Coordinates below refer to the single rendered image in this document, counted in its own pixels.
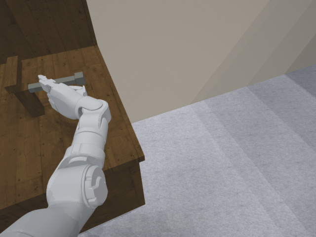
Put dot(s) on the robot left hand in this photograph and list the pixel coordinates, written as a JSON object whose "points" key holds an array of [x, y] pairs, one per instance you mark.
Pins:
{"points": [[62, 98]]}

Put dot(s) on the tap lever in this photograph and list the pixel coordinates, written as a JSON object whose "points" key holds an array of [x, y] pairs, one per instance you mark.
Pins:
{"points": [[78, 78]]}

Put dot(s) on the counter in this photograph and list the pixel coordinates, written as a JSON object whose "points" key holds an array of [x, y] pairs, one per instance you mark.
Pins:
{"points": [[56, 39]]}

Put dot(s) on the robot left upper arm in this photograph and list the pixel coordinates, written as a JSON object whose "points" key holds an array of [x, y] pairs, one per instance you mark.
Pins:
{"points": [[73, 194]]}

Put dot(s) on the robot left forearm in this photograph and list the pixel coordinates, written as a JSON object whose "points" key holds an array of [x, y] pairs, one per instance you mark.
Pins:
{"points": [[90, 135]]}

